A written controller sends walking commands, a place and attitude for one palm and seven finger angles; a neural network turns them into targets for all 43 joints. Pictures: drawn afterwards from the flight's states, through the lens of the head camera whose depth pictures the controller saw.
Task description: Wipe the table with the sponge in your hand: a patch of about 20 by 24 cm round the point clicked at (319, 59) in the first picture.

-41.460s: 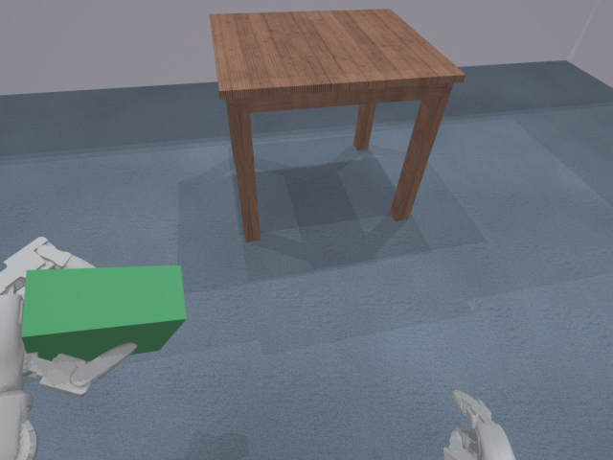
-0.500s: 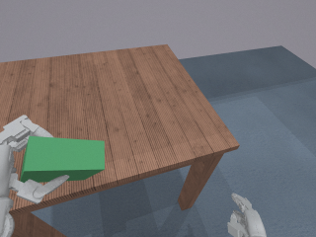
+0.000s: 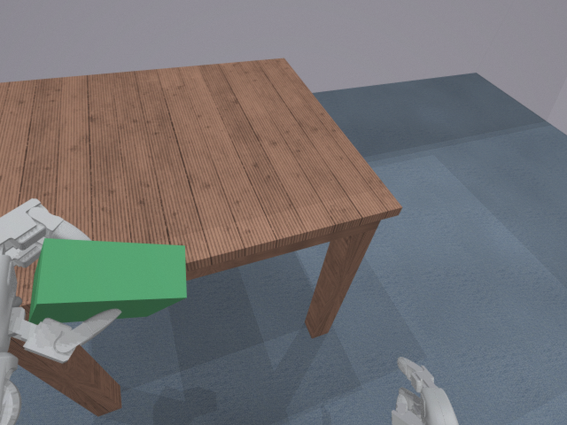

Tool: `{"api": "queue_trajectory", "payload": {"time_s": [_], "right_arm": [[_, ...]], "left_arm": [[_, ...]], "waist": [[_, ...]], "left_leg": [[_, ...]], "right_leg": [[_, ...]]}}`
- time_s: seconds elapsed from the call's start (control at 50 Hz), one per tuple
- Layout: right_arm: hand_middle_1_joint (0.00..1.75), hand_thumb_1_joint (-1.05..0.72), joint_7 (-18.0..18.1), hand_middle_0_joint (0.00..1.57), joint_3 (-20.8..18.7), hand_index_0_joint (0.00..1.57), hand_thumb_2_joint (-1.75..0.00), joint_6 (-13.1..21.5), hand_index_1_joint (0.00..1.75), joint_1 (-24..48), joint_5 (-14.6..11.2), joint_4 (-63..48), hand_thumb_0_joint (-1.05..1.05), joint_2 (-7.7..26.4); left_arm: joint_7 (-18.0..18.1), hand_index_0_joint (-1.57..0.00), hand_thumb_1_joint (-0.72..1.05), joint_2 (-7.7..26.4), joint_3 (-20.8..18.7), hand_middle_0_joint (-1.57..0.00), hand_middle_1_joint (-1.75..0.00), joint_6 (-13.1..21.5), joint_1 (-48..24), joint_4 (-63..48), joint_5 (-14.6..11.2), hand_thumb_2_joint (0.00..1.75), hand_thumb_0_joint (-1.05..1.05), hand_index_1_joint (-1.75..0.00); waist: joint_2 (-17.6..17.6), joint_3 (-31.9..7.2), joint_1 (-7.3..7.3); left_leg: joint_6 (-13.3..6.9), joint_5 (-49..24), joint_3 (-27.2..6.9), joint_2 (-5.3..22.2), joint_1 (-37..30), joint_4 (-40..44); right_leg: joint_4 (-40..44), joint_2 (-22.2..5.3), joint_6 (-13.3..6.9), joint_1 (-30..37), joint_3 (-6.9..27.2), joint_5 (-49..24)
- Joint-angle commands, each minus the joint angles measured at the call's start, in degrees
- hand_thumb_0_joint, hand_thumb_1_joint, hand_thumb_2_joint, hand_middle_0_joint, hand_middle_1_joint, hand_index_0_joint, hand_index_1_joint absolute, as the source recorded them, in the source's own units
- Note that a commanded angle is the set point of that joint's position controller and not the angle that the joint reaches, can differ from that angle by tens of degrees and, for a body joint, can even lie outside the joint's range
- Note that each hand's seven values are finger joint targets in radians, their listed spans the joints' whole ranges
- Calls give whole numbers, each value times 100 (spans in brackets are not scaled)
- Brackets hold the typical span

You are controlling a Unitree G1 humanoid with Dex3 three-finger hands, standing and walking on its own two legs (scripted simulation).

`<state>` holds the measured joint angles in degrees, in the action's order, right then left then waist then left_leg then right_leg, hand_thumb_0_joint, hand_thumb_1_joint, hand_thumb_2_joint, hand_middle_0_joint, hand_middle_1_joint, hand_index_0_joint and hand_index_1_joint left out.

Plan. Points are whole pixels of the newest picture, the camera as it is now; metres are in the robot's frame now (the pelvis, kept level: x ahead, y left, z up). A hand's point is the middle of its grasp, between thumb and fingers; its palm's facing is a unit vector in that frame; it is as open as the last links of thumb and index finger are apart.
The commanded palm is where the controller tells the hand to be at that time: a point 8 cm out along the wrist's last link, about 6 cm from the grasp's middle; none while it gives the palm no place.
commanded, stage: stop stepping back and stand still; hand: left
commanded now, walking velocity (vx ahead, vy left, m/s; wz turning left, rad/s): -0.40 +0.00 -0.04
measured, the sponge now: (126, 285) +0.23 +0.20 +0.13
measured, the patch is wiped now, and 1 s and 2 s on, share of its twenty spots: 1.00 1.00 1.00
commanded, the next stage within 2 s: stand and wait in 1.24 s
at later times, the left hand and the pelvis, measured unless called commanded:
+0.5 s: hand out of the picture +0.01 +0.23 +0.17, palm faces +0.48 -0.80 -0.36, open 9.8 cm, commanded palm -0.02 +0.25 +0.19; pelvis -0.16 -0.03 -0.01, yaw +3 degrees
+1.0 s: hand out of the picture -0.05 +0.21 +0.18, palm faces +0.46 -0.80 -0.38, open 9.8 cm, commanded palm -0.10 +0.23 +0.19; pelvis -0.25 -0.06 +0.01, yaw +3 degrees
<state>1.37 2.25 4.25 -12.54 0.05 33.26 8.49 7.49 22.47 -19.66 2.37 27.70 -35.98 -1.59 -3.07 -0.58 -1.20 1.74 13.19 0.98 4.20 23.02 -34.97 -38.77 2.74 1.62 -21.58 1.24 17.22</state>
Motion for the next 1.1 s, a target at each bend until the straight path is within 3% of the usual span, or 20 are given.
{"api": "queue_trajectory", "payload": {"time_s": [0.0,0.04,0.06,0.08,0.14,0.28,0.36,0.4,0.44,0.56,0.6,0.62,0.78,0.8,0.82,0.84,0.88,0.94,1.04,1.08], "right_arm": [[30,-90,142,20,-451,20,-90,331,30,544,-1,-779,0,1221],[30,-90,104,20,-431,20,-90,293,30,521,-56,-832,0,1088],[30,-90,111,20,-575,20,-90,268,30,348,-171,-897,0,989],[30,-90,168,20,-663,20,-90,323,30,440,-256,-1008,0,1109],[30,-90,148,20,-405,20,-90,103,30,377,-190,-956,0,815],[30,-90,303,20,-461,20,-90,282,30,278,-190,-812,0,1237],[30,-90,341,20,-512,20,-90,477,30,149,-137,-870,0,1268],[30,-90,292,20,-542,20,-90,666,30,265,-181,-691,0,1161],[30,-90,165,20,-459,20,-90,817,30,254,-249,-312,0,1072],[30,-90,355,20,-410,20,-90,549,30,157,-183,-540,0,1283],[30,-90,365,20,-474,20,-90,440,30,591,-196,-782,0,1151],[30,-90,335,20,-451,20,-90,411,30,482,-154,-633,0,1148],[30,-90,291,20,-254,20,-90,376,30,491,-106,-609,0,964],[30,-90,329,20,-255,20,-90,427,30,454,-68,-647,0,1061],[30,-90,349,20,-334,20,-90,494,30,455,-38,-749,0,1281],[30,-90,327,20,-351,20,-90,639,30,527,-132,-732,0,1135],[30,-90,207,20,-388,20,-90,715,30,332,-198,-417,0,1055],[30,-90,200,20,-430,20,-90,723,30,170,-273,-398,0,1091],[30,-90,278,20,-359,20,-90,581,30,396,-167,-700,0,1220],[30,-90,247,20,-391,20,-90,488,30,484,-145,-676,0,1183]], "left_arm": [[90,-120,10,742,-573,-120,-160,476,-653,-1019,3,130,0,-160],[37,-120,10,853,-625,-120,-160,611,-551,-1004,20,130,0,-160],[53,-120,10,935,-557,-120,-160,616,-340,-774,-26,130,0,-160],[44,-120,10,982,-631,-120,-160,633,-124,-798,-144,130,0,-160],[33,-120,10,898,-750,-120,-160,535,437,-697,-171,130,0,-160],[16,-120,10,1133,-702,-120,-160,514,-526,-749,-145,130,0,-160],[52,-120,10,1162,-694,-120,-160,640,-716,-1354,-106,130,0,-160],[91,-120,10,1270,-706,-120,-160,729,-1250,-1352,-30,130,0,-160],[-27,-120,10,733,-293,-120,-160,712,-1501,-410,-25,130,0,-160],[-208,-120,10,638,-203,-120,-160,398,-1562,757,-153,130,0,-160],[-228,-120,10,977,-458,-120,-160,477,-1372,290,-203,130,0,-160],[-277,-120,10,954,-613,-120,-160,557,-1269,309,-246,130,0,-160],[54,-120,10,1079,-654,-120,-160,698,-335,-1188,-182,130,0,-160],[98,-120,10,1085,-673,-120,-160,697,-448,-1095,-168,130,0,-160],[147,-120,10,987,-573,-120,-160,687,-696,-1137,-148,130,0,-160],[161,-120,10,1198,-715,-120,-160,727,-1355,-1228,-2,130,0,-160],[117,-120,10,1173,-745,-120,-160,694,-1342,-233,51,130,0,-160],[74,-120,10,765,-386,-120,-160,624,-1109,261,-67,130,0,-160],[-24,-120,10,536,-207,-120,-160,591,-700,98,-139,130,0,-160],[-21,-120,10,617,-235,-120,-160,606,-613,-28,-73,130,0,-160]], "waist": [[1379,-696,7],[392,-799,11],[-1002,-1203,3],[-1302,-1218,-51],[-33,-1350,300],[-452,-1006,246],[2382,-1112,179],[2937,-396,437],[1280,989,223],[107,29,95],[-1984,-431,116],[-1085,-424,231],[490,-737,266],[1213,-627,277],[2805,-455,279],[2674,-97,247],[1685,-35,271],[806,37,195],[1233,-257,145],[197,-485,59]], "left_leg": [[-627,-27,-1029,1103,420,762],[-337,583,-522,469,348,-643],[54,1507,92,-337,581,-2275],[45,1665,-413,-502,585,-3612],[-94,1025,-694,-157,477,-3825],[-569,1551,-162,-258,-1043,-670],[-940,192,-583,643,-1353,2366],[-1505,-173,-1716,1453,-687,2041],[-1522,303,-1568,1668,-24,2291],[-717,1811,11,-39,452,-1009],[-506,1935,-125,-634,1117,-3710],[-436,1224,-466,-402,914,-3951],[-693,1474,216,-311,-1459,448],[-869,1957,-333,-48,-1178,1335],[-1230,3121,-2110,891,-1033,2401],[-1574,2781,-2351,1445,-220,2828],[-1478,1837,-1863,1197,-289,2306],[-1298,1264,-1435,1032,-593,1981],[-903,1720,-897,585,-219,1344],[-678,1665,-181,-30,490,-511]], "right_leg": [[926,-31,-14,1233,-13,-807],[1983,-589,-232,1172,259,-2202],[2137,-1710,-806,1066,1364,-2830],[2273,-2252,-1116,396,1986,-2964],[1771,-1970,-1118,-125,1439,-1279],[2009,-1601,-494,-1309,1076,878],[-2039,55,-116,-934,-477,787],[-3691,-358,-51,-2120,-9,844],[-3957,-750,-182,-2852,623,614],[1382,-251,-103,1075,-656,-743],[2894,-1981,-775,502,2673,1553],[2957,-2129,-967,139,2732,1561],[1659,-1299,-633,-1299,505,2267],[566,-792,-474,-1052,91,1970],[-1501,-59,-217,-1385,-527,1574],[-3097,-149,-150,-1664,-210,1141],[-3736,-449,-154,-1966,39,594],[-2212,-695,-155,-1586,-47,316],[1007,-284,-149,619,-759,275],[1766,-655,-422,1644,-291,-527]]}}
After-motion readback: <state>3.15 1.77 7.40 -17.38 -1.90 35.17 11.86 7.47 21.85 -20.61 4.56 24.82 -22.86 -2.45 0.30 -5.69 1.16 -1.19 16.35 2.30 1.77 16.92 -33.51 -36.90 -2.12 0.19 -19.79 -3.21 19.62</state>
